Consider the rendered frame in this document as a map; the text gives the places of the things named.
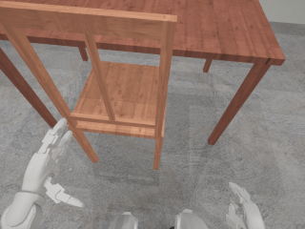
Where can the robot right thigh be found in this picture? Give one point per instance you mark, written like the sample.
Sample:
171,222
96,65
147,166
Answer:
188,221

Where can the right robot shin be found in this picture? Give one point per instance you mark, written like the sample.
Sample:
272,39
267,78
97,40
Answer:
187,211

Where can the robot right hand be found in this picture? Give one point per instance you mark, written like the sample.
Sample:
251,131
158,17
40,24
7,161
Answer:
248,215

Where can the robot left forearm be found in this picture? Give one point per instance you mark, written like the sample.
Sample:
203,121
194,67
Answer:
25,212

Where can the robot left hand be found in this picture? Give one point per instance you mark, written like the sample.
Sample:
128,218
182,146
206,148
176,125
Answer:
45,162

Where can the chair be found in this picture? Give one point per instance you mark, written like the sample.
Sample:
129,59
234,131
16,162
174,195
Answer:
118,98

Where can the table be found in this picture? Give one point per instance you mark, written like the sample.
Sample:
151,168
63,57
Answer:
227,30

